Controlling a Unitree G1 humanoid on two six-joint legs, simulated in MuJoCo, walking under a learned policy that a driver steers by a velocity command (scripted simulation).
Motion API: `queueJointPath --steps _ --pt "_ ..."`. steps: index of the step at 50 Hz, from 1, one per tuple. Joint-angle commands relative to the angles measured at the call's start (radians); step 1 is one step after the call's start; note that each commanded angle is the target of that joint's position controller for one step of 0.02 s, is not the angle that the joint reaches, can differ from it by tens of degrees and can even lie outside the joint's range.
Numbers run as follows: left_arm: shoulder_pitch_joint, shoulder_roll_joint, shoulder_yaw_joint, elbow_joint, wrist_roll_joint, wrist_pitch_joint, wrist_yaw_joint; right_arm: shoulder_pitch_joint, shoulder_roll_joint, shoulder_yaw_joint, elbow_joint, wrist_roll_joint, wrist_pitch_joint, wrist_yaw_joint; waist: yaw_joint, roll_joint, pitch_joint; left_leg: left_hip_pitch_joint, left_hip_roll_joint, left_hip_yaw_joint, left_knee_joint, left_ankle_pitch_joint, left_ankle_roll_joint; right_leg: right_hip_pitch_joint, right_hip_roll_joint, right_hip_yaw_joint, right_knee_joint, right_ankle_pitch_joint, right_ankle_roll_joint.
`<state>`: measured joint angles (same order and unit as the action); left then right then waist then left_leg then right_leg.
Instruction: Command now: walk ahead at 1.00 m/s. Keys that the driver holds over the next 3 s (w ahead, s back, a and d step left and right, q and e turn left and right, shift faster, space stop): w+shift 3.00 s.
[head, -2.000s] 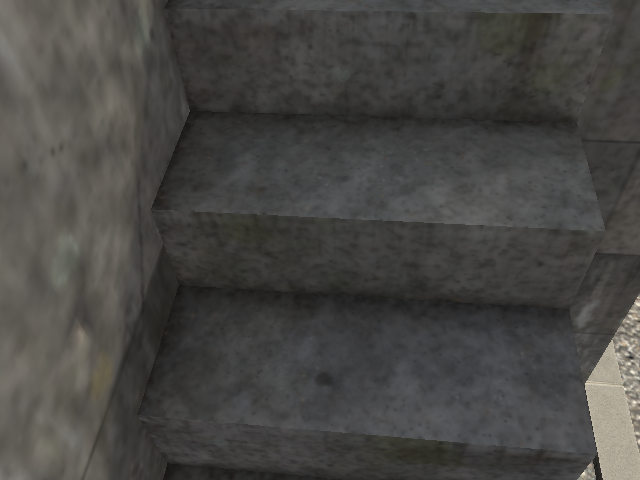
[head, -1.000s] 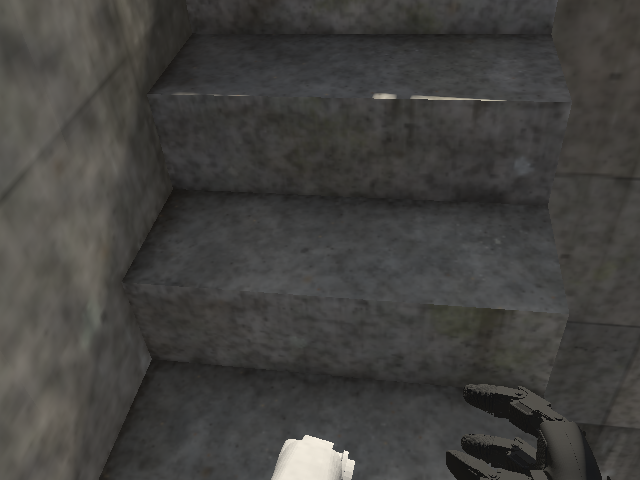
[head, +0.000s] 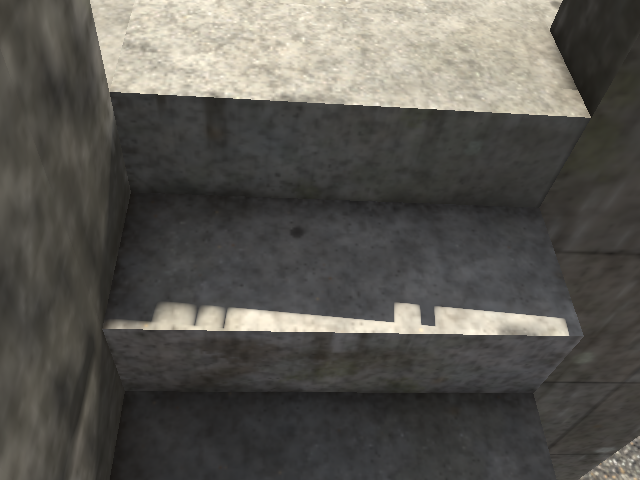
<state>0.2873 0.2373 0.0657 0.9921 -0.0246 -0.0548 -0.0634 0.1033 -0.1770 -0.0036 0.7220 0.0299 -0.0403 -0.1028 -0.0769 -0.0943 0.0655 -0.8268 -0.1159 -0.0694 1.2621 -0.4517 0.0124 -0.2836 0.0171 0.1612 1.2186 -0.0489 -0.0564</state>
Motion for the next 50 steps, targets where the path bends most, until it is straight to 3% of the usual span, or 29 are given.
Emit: queueJointPath --steps 1,2,5,9,13,15,16,17,20,22,23,24,25,26,27,30,32,34,36,37,38,39,40,41,42,43,45,48,50 --pt "-0.010 -0.009 -0.009 -0.241 0.114 0.027 -0.022 0.018 -0.217 -0.066 0.079 0.027 0.001 0.000 0.201 0.272 -0.227 0.484 0.255 -0.903 -0.962 -0.521 0.067 -0.439 0.131 0.055 0.658 0.046 0.020" --pt "-0.081 -0.007 -0.012 -0.267 0.142 0.049 0.003 -0.006 -0.186 -0.058 0.092 0.027 -0.040 0.021 0.195 0.210 -0.211 0.458 0.269 -0.787 -0.894 -0.381 0.109 -0.508 0.132 0.050 0.818 0.045 0.006" --pt "-0.175 -0.072 -0.039 -0.313 0.104 0.083 0.015 0.157 -0.150 -0.056 0.180 0.005 -0.085 0.040 0.147 0.128 -0.115 0.498 0.243 -0.390 -0.820 0.024 0.085 -0.734 0.112 0.012 0.946 -0.004 -0.028" --pt "-0.252 -0.140 -0.064 -0.373 0.100 0.129 0.031 0.283 -0.060 -0.026 0.157 0.005 -0.101 0.066 0.161 0.163 0.051 0.461 0.284 -0.265 -0.931 0.026 0.105 -1.064 0.005 -0.082 1.123 -0.165 -0.059" --pt "-0.515 -0.117 -0.088 -0.560 0.067 0.131 0.037 0.302 -0.145 -0.023 0.096 0.020 -0.087 0.048 0.120 0.169 0.143 0.308 0.288 -0.198 -1.218 0.019 0.094 -1.059 -0.040 -0.229 0.844 -0.227 -0.035" --pt "-0.541 -0.096 -0.092 -0.600 0.073 0.139 0.032 0.303 -0.222 -0.055 0.062 0.020 -0.083 0.022 0.082 0.276 0.053 0.463 0.335 -0.156 -1.370 0.220 0.168 -0.923 -0.068 -0.282 0.724 -0.330 -0.047" --pt "-0.481 -0.080 -0.089 -0.572 0.063 0.134 0.028 0.257 -0.178 -0.048 0.044 0.046 -0.081 0.023 0.105 0.243 0.044 0.483 0.322 -0.016 -1.370 0.560 0.141 -0.761 -0.070 -0.325 0.528 -0.312 -0.087" --pt "-0.371 -0.041 -0.072 -0.516 0.077 0.130 0.028 0.220 -0.187 -0.044 0.027 0.053 -0.093 0.021 0.151 0.232 -0.066 0.563 0.323 0.099 -1.245 1.325 0.109 -0.562 -0.021 -0.370 0.461 -0.355 -0.125" --pt "-0.166 0.049 -0.042 -0.451 0.069 0.114 0.008 0.175 -0.306 -0.094 -0.006 0.092 -0.099 0.002 0.251 0.228 -0.424 0.859 0.395 0.056 -0.740 2.519 0.078 -0.202 0.114 -0.270 0.069 -0.341 -0.141" --pt "0.007 0.049 -0.026 -0.436 0.069 0.084 0.019 0.227 -0.314 -0.102 0.025 0.009 -0.113 0.038 0.293 0.547 -0.499 0.948 0.365 0.002 -0.395 2.135 0.210 -0.043 0.142 -0.203 -0.319 -0.618 -0.112" --pt "0.011 0.101 0.006 -0.366 0.099 0.072 0.005 0.181 -0.193 -0.078 -0.037 -0.012 -0.128 0.038 0.224 0.328 -0.467 0.692 0.310 -0.032 -0.181 1.538 0.205 0.094 0.067 -0.059 -0.442 -0.596 -0.136" --pt "0.044 0.214 0.043 -0.330 0.122 0.055 0.034 -0.014 -0.094 -0.057 -0.126 -0.017 -0.133 0.047 0.301 -0.185 -0.343 0.096 0.033 -0.005 0.401 0.564 0.143 0.165 -0.242 0.637 -0.699 -0.550 -0.350" --pt "0.082 0.129 0.054 -0.296 0.131 0.021 0.035 -0.238 -0.003 -0.040 -0.237 -0.061 -0.146 0.029 0.340 0.047 -0.274 -0.262 -0.050 -0.238 1.010 0.270 0.126 0.290 -0.282 0.706 -0.770 -0.212 -0.376" --pt "0.068 0.106 0.053 -0.230 0.133 -0.002 0.040 -0.296 0.119 0.008 -0.293 -0.081 -0.150 0.027 0.266 0.070 -0.209 -0.438 0.001 -0.277 1.136 0.233 0.162 0.266 -0.297 0.573 -0.744 -0.314 -0.321" --pt "0.120 0.040 0.040 -0.156 0.139 -0.032 0.039 -0.279 0.159 0.041 -0.318 -0.069 -0.145 0.026 0.210 0.072 -0.131 -0.474 0.063 -0.305 1.181 0.187 0.195 0.190 -0.313 0.474 -0.774 -0.201 -0.262" --pt "0.051 -0.090 -0.013 -0.075 0.119 -0.067 0.065 -0.265 0.108 0.045 -0.343 -0.032 -0.081 0.026 0.044 0.161 0.099 -0.462 0.114 -0.274 1.082 0.024 0.183 -0.153 -0.276 0.100 -0.970 -0.145 -0.107" --pt "0.027 -0.043 -0.018 -0.026 0.084 -0.086 0.060 -0.382 0.095 0.038 -0.370 0.019 -0.056 0.014 0.062 0.082 0.201 -0.526 0.057 -0.113 1.174 -0.124 0.171 -0.271 -0.252 -0.033 -1.138 0.004 -0.158" --pt "0.150 -0.015 -0.020 0.024 0.044 -0.082 0.057 -0.452 0.127 0.068 -0.401 -0.007 -0.055 0.026 0.075 0.176 0.221 -0.542 0.110 -0.020 0.828 -0.145 0.186 -0.174 -0.211 -0.137 -1.213 0.091 -0.132" --pt "0.160 0.068 -0.008 -0.011 -0.016 -0.073 0.087 -0.321 0.101 0.079 -0.358 -0.024 -0.042 0.075 0.011 0.200 0.008 0.079 0.164 0.270 0.300 0.037 0.192 -0.251 -0.176 -0.277 -1.366 0.567 -0.141" --pt "0.165 0.068 -0.016 -0.077 -0.052 -0.072 0.089 -0.128 0.076 0.061 -0.240 -0.007 -0.046 0.086 -0.016 0.184 -0.231 0.578 0.029 0.299 0.210 0.203 0.162 -0.271 -0.150 -0.251 -1.139 1.204 -0.174" --pt "0.057 0.255 0.041 -0.133 -0.050 -0.098 0.077 0.182 0.025 0.025 -0.152 0.018 -0.030 0.061 -0.188 0.007 -0.472 0.829 0.018 0.304 0.167 0.330 0.092 -0.139 -0.200 -0.216 -0.899 1.649 -0.162" --pt "-0.033 0.360 0.088 -0.180 -0.067 -0.110 0.050 0.272 -0.059 -0.009 -0.086 0.017 -0.020 0.051 -0.228 -0.045 -0.564 0.853 0.004 0.269 -0.076 0.367 0.060 -0.008 -0.163 -0.208 -0.630 1.746 -0.133" --pt "-0.051 0.308 0.099 -0.181 -0.050 -0.110 0.030 0.318 -0.148 -0.055 -0.097 -0.016 -0.022 0.044 -0.252 -0.139 -0.526 0.823 0.025 0.066 -0.431 0.156 0.086 0.056 -0.083 -0.142 -0.225 1.412 -0.071" --pt "-0.026 0.088 0.067 -0.184 -0.034 -0.125 0.004 0.356 -0.315 -0.115 0.008 -0.058 -0.008 0.045 -0.161 0.288 -0.554 1.021 0.328 -0.549 -0.636 0.431 0.245 -0.241 0.230 0.054 0.356 0.011 0.010" --pt "0.181 -0.084 0.027 -0.211 0.008 -0.109 0.007 0.235 -0.300 -0.120 0.028 -0.042 -0.007 0.053 0.042 0.223 -0.605 1.017 0.413 -0.842 -0.878 0.366 0.204 -0.383 0.241 0.239 0.701 -0.026 0.030" --pt "0.146 -0.063 0.030 -0.241 0.056 -0.090 -0.014 0.120 -0.217 -0.112 0.029 -0.014 -0.006 0.051 0.114 0.100 -0.440 0.787 0.416 -0.881 -0.920 -0.192 0.215 -0.504 0.185 0.128 0.836 0.069 0.018" --pt "-0.024 -0.112 -0.004 -0.304 0.112 -0.053 -0.013 0.131 -0.100 -0.094 0.152 0.000 -0.031 0.062 0.112 0.032 -0.127 0.604 0.346 -0.532 -0.815 -0.047 0.185 -0.753 0.136 0.100 0.929 0.084 -0.054" --pt "-0.105 -0.205 -0.058 -0.375 0.069 -0.004 0.008 0.223 0.028 -0.053 0.226 -0.019 -0.093 0.093 0.145 0.059 -0.023 0.563 0.333 -0.214 -0.825 0.205 0.147 -0.974 0.103 0.082 1.120 -0.121 -0.098" --pt "-0.214 -0.213 -0.070 -0.462 0.053 0.032 0.025 0.220 -0.012 -0.051 0.238 -0.023 -0.122 0.121 0.181 0.174 0.056 0.473 0.327 -0.092 -0.973 0.153 0.137 -1.079 0.083 -0.005 1.143 -0.317 -0.133"
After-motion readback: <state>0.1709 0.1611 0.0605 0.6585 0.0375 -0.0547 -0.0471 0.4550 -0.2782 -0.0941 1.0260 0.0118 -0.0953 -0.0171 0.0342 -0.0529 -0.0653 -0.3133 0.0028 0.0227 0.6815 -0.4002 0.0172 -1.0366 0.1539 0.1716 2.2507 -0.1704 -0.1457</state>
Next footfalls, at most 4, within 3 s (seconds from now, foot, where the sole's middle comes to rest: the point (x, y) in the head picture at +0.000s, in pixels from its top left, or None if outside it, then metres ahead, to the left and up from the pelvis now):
0.44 right None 0.33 -0.16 -0.46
0.80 left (245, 258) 0.63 0.07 -0.26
1.20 right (407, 25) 0.95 -0.19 -0.07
1.70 left None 1.32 0.00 -0.07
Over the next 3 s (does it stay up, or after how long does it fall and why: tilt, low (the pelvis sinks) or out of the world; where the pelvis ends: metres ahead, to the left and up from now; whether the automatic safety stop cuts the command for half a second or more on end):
stays up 2.48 -0.13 0.68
